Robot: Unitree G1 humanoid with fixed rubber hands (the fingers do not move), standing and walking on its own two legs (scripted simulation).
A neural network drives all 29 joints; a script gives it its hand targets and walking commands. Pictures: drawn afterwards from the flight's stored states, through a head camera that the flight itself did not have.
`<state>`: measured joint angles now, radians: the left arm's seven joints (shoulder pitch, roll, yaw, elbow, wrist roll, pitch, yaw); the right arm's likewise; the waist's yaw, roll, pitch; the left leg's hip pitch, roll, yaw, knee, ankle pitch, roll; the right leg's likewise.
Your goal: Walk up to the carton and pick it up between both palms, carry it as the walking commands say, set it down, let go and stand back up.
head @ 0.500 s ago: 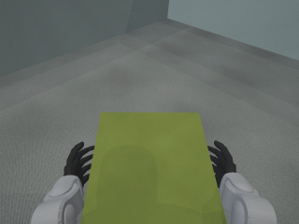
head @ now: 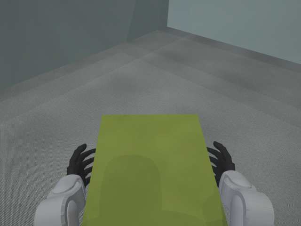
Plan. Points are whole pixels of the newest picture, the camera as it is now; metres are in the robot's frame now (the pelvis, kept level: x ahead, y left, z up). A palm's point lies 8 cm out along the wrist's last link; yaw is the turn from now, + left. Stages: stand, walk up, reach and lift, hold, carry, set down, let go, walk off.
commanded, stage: carry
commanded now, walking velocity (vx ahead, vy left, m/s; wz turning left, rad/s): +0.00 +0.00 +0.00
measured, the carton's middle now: (150, 183) +0.25 +0.00 +0.02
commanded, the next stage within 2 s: none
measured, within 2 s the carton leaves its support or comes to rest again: neither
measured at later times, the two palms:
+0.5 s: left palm (92, 168) +0.25 +0.14 +0.10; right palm (232, 166) +0.25 -0.19 +0.09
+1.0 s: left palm (107, 161) +0.27 +0.11 +0.09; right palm (240, 158) +0.28 -0.22 +0.09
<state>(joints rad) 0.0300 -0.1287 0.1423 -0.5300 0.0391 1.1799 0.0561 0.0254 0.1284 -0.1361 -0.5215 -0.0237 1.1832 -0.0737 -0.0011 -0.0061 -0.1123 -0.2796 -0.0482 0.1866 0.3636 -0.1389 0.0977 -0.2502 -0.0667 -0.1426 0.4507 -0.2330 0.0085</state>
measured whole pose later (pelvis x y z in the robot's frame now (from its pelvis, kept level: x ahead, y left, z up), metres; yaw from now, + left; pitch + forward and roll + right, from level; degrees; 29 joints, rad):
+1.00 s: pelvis +0.04 -0.06 +0.00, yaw +1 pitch +3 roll +1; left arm 0.02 -0.13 0.15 -0.52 0.03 1.16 0.06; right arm 0.01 0.13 -0.13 -0.53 -0.02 1.18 -0.08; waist -0.01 0.01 -0.11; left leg -0.30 0.03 0.13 0.49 -0.25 0.02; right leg -0.21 0.00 -0.18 0.48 -0.33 -0.07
